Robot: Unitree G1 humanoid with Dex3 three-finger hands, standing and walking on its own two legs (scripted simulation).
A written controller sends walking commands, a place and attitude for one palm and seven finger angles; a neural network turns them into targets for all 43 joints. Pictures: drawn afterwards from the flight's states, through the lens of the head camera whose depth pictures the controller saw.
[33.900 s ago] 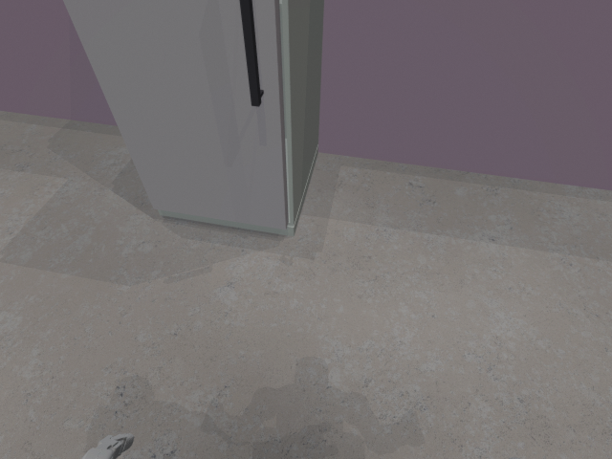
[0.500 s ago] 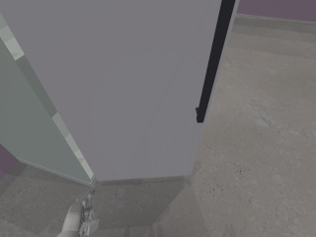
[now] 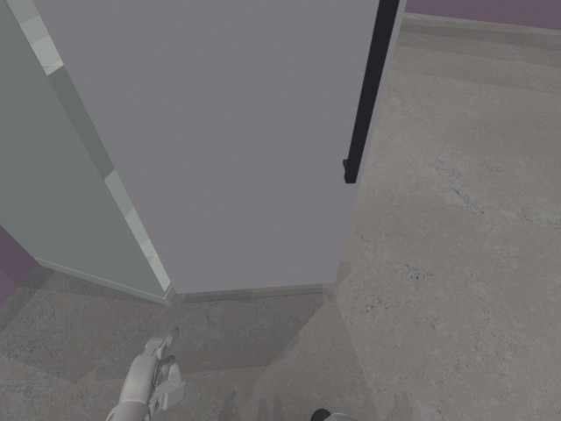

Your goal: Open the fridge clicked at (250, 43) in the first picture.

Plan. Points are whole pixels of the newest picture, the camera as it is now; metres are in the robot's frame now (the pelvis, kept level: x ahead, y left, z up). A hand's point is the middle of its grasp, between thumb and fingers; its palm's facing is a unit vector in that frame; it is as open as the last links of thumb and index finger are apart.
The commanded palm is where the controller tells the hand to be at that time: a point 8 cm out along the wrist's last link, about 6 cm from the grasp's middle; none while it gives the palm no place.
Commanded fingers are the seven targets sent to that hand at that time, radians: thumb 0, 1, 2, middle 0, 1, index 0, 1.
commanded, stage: step back with the hand held close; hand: right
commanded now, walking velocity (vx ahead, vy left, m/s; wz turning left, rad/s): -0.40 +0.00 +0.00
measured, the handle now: (366, 83) +0.65 -0.15 +0.15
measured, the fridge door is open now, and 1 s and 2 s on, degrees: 68 68 68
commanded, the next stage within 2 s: stop stepping back and stand still in 0.12 s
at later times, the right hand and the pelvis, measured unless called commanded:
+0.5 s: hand out of the picture +0.07 -0.24 +0.17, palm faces +0.39 +0.80 -0.45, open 7.4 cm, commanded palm +0.02 -0.29 +0.19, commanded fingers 0.00 -0.90 -0.90 0.20 0.30 0.20 0.30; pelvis -0.12 +0.01 +0.01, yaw +1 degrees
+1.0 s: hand out of the picture +0.04 -0.25 +0.18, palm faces +0.47 +0.77 -0.43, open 7.4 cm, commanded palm -0.02 -0.29 +0.19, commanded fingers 0.00 -0.90 -0.90 0.20 0.30 0.20 0.30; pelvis -0.16 +0.01 +0.01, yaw -1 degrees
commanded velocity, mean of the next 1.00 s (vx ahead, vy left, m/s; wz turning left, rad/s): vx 0.07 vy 0.00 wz -0.01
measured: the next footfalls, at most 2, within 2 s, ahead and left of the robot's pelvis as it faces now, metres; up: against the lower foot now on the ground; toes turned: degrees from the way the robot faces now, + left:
right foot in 0.20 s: +0.03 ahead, -0.11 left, +0.00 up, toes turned -3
right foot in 0.64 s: -0.10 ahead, -0.13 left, +0.00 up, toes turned -4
